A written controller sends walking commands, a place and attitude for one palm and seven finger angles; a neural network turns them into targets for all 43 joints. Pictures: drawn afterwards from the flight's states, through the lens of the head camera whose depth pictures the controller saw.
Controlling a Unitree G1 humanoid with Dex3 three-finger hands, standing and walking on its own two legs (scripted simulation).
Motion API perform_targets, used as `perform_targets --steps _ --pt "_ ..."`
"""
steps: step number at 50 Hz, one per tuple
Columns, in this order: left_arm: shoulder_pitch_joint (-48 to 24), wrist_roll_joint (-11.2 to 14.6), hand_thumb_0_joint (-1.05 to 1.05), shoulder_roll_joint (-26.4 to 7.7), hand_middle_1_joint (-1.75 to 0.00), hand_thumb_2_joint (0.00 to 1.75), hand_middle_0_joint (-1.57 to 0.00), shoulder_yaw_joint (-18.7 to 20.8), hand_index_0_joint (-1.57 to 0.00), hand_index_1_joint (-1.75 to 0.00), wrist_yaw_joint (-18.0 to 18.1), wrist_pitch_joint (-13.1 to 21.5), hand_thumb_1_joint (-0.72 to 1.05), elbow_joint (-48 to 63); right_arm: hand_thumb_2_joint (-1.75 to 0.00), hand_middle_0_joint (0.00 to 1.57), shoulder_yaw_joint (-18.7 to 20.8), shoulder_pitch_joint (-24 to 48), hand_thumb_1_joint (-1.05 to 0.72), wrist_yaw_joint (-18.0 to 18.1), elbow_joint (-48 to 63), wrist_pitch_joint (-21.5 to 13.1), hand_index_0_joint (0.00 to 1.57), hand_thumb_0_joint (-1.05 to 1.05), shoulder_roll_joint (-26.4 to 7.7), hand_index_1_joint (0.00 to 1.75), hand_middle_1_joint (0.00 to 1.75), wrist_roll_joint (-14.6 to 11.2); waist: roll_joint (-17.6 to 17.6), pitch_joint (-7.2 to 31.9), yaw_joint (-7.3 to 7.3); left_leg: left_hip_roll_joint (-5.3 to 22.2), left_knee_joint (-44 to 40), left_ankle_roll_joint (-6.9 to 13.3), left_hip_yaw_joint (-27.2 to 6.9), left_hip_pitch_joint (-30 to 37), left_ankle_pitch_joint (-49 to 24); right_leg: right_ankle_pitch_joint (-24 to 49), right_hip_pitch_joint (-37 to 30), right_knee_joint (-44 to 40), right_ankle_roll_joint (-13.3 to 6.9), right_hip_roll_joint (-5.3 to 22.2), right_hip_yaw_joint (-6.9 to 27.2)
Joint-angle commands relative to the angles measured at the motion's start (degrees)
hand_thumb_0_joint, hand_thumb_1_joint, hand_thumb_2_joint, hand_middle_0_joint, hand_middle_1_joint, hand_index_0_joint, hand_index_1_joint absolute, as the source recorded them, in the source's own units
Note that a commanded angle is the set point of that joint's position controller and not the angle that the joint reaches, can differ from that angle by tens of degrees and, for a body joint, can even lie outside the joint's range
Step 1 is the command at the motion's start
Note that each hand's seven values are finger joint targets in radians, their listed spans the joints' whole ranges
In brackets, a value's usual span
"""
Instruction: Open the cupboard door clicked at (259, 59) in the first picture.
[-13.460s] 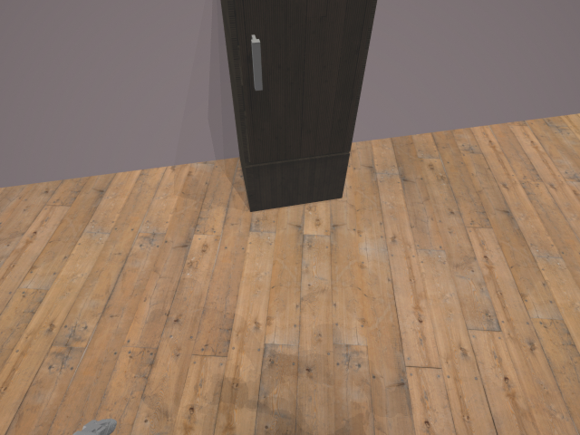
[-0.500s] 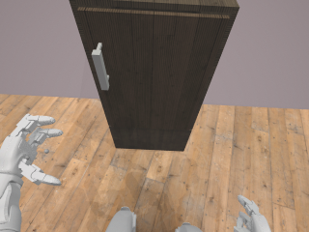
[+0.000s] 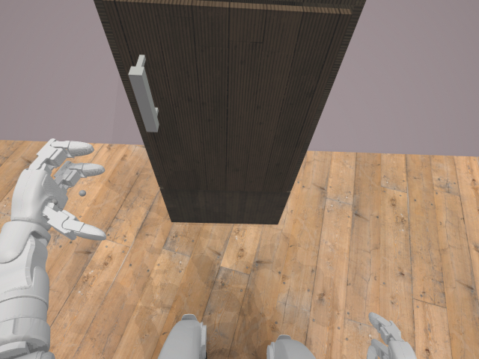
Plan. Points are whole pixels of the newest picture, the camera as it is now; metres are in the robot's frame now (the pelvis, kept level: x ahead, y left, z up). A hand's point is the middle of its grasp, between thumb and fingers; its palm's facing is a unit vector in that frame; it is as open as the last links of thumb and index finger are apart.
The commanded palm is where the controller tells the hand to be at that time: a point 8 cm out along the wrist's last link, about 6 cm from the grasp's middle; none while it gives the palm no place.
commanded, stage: move the hooked fingers beside the handle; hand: left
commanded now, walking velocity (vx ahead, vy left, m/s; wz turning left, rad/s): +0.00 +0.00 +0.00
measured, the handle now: (147, 95) +0.60 +0.21 +0.05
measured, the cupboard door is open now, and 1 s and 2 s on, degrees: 0 0 0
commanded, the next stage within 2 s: slide the fingers in behind the handle in 1.98 s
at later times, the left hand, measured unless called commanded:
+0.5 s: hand (97, 153) +0.44 +0.27 +0.05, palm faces +0.02 -1.00 -0.01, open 14.0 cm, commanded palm +0.42 +0.31 +0.05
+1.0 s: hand (106, 120) +0.51 +0.27 +0.06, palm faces +0.03 -1.00 +0.00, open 14.0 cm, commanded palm +0.50 +0.31 +0.05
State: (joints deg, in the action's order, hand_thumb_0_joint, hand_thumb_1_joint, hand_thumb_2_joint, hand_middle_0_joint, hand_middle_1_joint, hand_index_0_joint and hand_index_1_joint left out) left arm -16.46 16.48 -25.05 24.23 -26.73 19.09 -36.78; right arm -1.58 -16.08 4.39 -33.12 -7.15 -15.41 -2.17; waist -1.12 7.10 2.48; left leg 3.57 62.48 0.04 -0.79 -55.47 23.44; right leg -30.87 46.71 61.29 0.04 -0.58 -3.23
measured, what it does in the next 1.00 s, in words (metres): stands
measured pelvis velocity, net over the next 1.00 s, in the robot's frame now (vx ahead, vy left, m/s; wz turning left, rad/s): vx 0.00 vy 0.01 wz -0.05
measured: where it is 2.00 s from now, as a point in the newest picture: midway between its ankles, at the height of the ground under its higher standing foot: outside the picture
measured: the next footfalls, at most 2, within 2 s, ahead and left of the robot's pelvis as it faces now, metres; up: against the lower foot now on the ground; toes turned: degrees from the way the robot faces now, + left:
none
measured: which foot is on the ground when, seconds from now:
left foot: down 0.00-1.00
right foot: down 0.00-1.00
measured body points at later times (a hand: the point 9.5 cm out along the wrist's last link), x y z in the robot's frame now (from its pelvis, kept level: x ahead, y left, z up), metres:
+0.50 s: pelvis +0.00 +0.00 -0.01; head +0.11 +0.03 +0.43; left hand +0.43 +0.32 +0.06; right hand +0.07 -0.27 -0.11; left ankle +0.06 +0.12 -0.66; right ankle -0.01 -0.13 -0.66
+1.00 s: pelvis +0.00 +0.01 -0.03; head +0.15 +0.04 +0.40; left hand +0.50 +0.32 +0.06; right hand +0.00 -0.27 -0.13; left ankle +0.06 +0.12 -0.66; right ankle -0.01 -0.13 -0.66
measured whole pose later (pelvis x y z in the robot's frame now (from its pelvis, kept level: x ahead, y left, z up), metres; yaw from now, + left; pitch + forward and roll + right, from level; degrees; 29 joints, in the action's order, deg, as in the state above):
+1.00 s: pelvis +0.00 +0.01 -0.03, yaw -3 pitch +25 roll -5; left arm -51.9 6.6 -41.4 31.0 -25.6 21.0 -68.7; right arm -2.7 -20.8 2.6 -35.7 2.9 -16.2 -0.8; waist -1.2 6.6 9.5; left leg 5.6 69.5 0.6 -1.0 -69.3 25.6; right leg -31.7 60.1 66.6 0.6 -2.5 -2.8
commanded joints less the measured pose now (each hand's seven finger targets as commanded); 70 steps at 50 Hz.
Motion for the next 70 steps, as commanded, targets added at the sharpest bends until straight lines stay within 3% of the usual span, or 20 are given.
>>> perform_targets --steps 1,7,10,13,16,18,23,27,30,36,40,44,45,49,51,59,63,65,68,70 --pt "-15.2 0.8 0.00 -15.4 -1.20 0.30 -0.30 4.4 -0.30 -1.20 0.8 4.4 -0.50 10.3 -0.90 0.20 4.4 -2.6 -0.90 0.3 5.9 -1.1 0.20 0.00 -9.0 0.30 0.30 0.2 -5.3 20.5 -0.40 -1.9 -7.6 1.6 -1.2 22.8 -11.7 14.0 -0.8 -9.1 -1.2 -1.9 1.1" --pt "-20.4 0.3 0.00 -16.4 -1.20 0.30 -0.30 4.6 -0.30 -1.20 0.3 4.6 -0.50 4.6 -0.90 0.20 4.7 -4.4 -0.90 0.2 4.5 0.6 0.20 0.00 -9.6 0.30 0.30 0.2 -3.1 18.9 0.96 -1.7 -6.4 1.9 -1.2 20.9 -12.3 15.3 0.6 -8.7 -1.2 -2.2 1.1" --pt "-26.5 -1.0 0.00 -16.5 -1.20 0.30 -0.30 3.3 -0.30 -1.20 0.6 5.4 -0.50 2.6 -0.90 0.20 4.7 -5.0 -0.90 0.1 3.6 1.3 0.20 0.00 -9.8 0.30 0.30 0.3 -5.1 19.2 1.76 -1.5 -6.4 1.6 -1.8 22.1 -11.6 13.5 3.4 -8.3 -1.2 -2.0 0.9" --pt "-30.9 -1.5 0.00 -19.8 -1.20 0.30 -0.30 5.4 -0.30 -1.20 0.7 6.5 -0.50 -0.6 -0.90 0.20 4.7 -5.9 -0.90 0.3 2.7 1.9 0.20 0.00 -10.1 0.30 0.30 0.5 -4.3 21.2 2.01 -1.4 -5.2 1.8 -1.6 21.5 -11.6 13.7 3.1 -7.8 -1.2 -2.1 1.4" --pt "-32.7 -2.6 0.00 -21.9 -1.20 0.30 -0.30 6.5 -0.30 -1.20 0.5 7.2 -0.50 -2.1 -0.90 0.20 4.7 -6.6 -0.90 0.2 2.2 2.6 0.20 0.00 -10.1 0.30 0.30 0.7 -8.0 23.7 1.38 -1.3 -4.8 1.5 -1.8 23.5 -14.0 14.7 3.9 -6.9 -1.5 -2.0 1.3" --pt "-33.4 -2.8 0.00 -21.0 -1.20 0.30 -0.30 5.6 -0.30 -1.20 0.2 7.1 -0.50 -3.9 -0.90 0.20 4.7 -7.2 -0.90 -0.1 2.1 3.1 0.20 0.00 -10.1 0.30 0.30 0.8 -7.6 24.2 1.65 -1.1 -4.4 1.4 -2.1 24.6 -15.7 15.9 4.7 -6.7 -1.6 -2.3 1.1" --pt "-38.2 -3.9 0.00 -23.3 -1.20 0.30 -0.30 6.2 -0.30 -1.20 0.2 6.2 -0.50 -10.5 -0.90 0.20 4.6 -8.4 -0.90 -0.2 1.6 4.7 0.20 0.00 -10.6 0.30 0.30 0.8 -4.9 22.4 2.93 -0.9 -3.5 1.9 -1.9 20.9 -14.2 15.4 6.0 -6.3 -1.2 -2.5 1.1" --pt "-44.5 -5.0 0.00 -23.2 -1.20 0.30 -0.30 4.9 -0.30 -1.20 0.8 7.3 -0.50 -10.7 -0.90 0.20 4.5 -9.5 -0.90 -0.5 1.3 5.6 0.20 0.00 -10.7 0.30 0.30 1.2 -7.9 24.5 3.63 -0.7 -2.5 1.7 -2.7 22.8 -15.1 14.4 8.8 -5.3 -1.5 -2.6 0.9" --pt "-45.8 -5.5 0.00 -25.9 -1.20 0.30 -0.30 6.7 -0.30 -1.20 1.2 7.5 -0.50 -13.7 -0.90 0.20 4.4 -10.1 -0.90 -0.5 0.8 6.4 0.20 0.00 -11.0 0.30 0.30 1.3 -6.1 25.5 3.81 -0.6 -1.8 1.9 -2.6 21.2 -14.9 14.8 7.8 -5.2 -1.2 -2.7 1.2" --pt "-50.6 -7.2 0.00 -28.5 -1.20 0.30 -0.30 6.7 -0.30 -1.20 1.7 6.5 -0.50 -16.4 -0.90 0.20 4.0 -11.3 -0.90 -0.7 0.5 7.7 0.20 0.00 -11.2 0.30 0.30 1.4 -8.3 26.3 4.81 -0.4 -0.7 1.9 -2.6 20.5 -15.4 14.9 9.5 -4.6 -1.1 -2.8 1.3" --pt "-53.1 -7.8 0.00 -33.4 -1.20 0.30 -0.30 9.3 -0.30 -1.20 1.9 6.0 -0.50 -18.9 -0.90 0.20 3.6 -12.3 -0.90 -0.5 0.4 8.3 0.20 0.00 -11.8 0.30 0.30 1.4 -6.9 26.8 5.60 -0.2 0.4 2.3 -2.4 17.6 -15.5 15.8 8.6 -4.1 -0.9 -3.1 1.6" --pt "-55.4 -8.7 0.00 -33.7 -1.20 0.30 -0.30 8.6 -0.30 -1.20 1.5 6.1 -0.50 -18.1 -0.90 0.20 3.5 -13.4 -0.90 -0.7 0.1 8.8 0.20 0.00 -11.8 0.30 0.30 1.8 -10.9 30.0 5.75 0.1 1.1 1.9 -3.1 21.1 -18.7 17.0 10.6 -3.4 -1.2 -3.2 1.2" --pt "-56.1 -8.7 0.00 -32.8 -1.20 0.30 -0.30 7.8 -0.30 -1.20 1.4 5.9 -0.50 -18.7 -0.90 0.20 3.5 -13.4 -0.90 -0.8 0.0 9.0 0.20 0.00 -11.7 0.30 0.30 1.8 -10.8 29.1 6.36 0.2 1.2 2.0 -3.1 21.1 -18.3 16.6 11.5 -3.6 -1.0 -3.3 1.1" --pt "-57.1 -8.9 0.00 -35.6 -1.20 0.30 -0.30 9.0 -0.30 -1.20 0.8 4.3 -0.50 -22.2 -0.90 0.20 3.0 -14.0 -0.90 -0.8 0.2 9.5 0.20 0.00 -12.1 0.30 0.30 1.6 -9.5 28.2 6.72 0.2 1.9 2.3 -2.7 17.4 -17.3 16.7 10.6 -3.5 -0.8 -3.5 1.3" --pt "-59.6 -9.7 0.00 -35.5 -1.20 0.30 -0.30 7.7 -0.30 -1.20 1.0 3.5 -0.50 -22.8 -0.90 0.20 2.7 -14.4 -0.90 -0.8 0.2 9.8 0.20 0.00 -12.2 0.30 0.30 1.7 -10.4 26.8 7.62 0.3 1.9 2.3 -3.1 17.2 -16.3 15.3 12.4 -3.6 -0.9 -3.5 1.0" --pt "-68.0 -11.4 0.00 -36.1 -1.20 0.30 -0.30 6.1 -0.30 -1.20 2.6 3.2 -0.50 -23.5 -0.90 0.20 2.2 -15.9 -0.90 -0.9 -0.7 10.2 0.20 0.00 -12.8 0.30 0.30 2.5 -14.8 29.4 9.98 1.2 2.9 1.7 -5.4 21.9 -17.7 13.2 19.4 -2.4 -1.2 -3.6 -0.1" --pt "-63.4 -12.1 0.00 -37.6 -1.20 0.30 -0.30 7.8 -0.30 -1.20 3.0 1.7 -0.50 -23.9 -0.90 0.20 1.9 -16.6 -0.90 -1.3 0.6 11.0 0.20 0.00 -12.8 0.30 0.30 2.7 -15.0 31.5 8.10 1.1 2.8 1.6 -5.2 22.0 -20.6 15.1 17.3 -1.8 -1.4 -3.6 -0.5" --pt "-63.4 -12.2 0.00 -39.3 -1.20 0.30 -0.30 9.0 -0.30 -1.20 3.1 1.4 -0.50 -23.7 -0.90 0.20 2.0 -16.6 -0.90 -1.4 0.9 11.3 0.20 0.00 -12.9 0.30 0.30 2.7 -12.8 30.5 8.48 1.2 3.0 1.9 -4.9 20.0 -19.3 15.0 16.4 -2.0 -1.1 -3.8 -0.4" --pt "-64.5 -12.3 0.00 -41.6 -1.20 0.30 -0.30 10.6 -0.30 -1.20 3.5 2.3 -0.50 -21.9 -0.90 0.20 1.9 -16.6 -0.90 -1.4 1.0 11.4 0.20 0.00 -12.9 0.30 0.30 2.8 -13.5 31.3 8.18 1.2 3.3 1.9 -4.7 19.4 -19.2 15.2 15.8 -1.8 -1.1 -4.0 -0.2" --pt "-66.1 -12.4 0.00 -41.1 -1.20 0.30 -0.30 10.2 -0.30 -1.20 3.8 3.0 -0.50 -20.2 -0.90 0.20 2.1 -16.8 -0.90 -1.6 0.6 11.4 0.20 0.00 -12.7 0.30 0.30 2.8 -14.3 31.9 8.59 1.3 3.3 1.8 -5.0 20.7 -19.4 15.0 16.4 -1.7 -1.2 -4.1 -0.3"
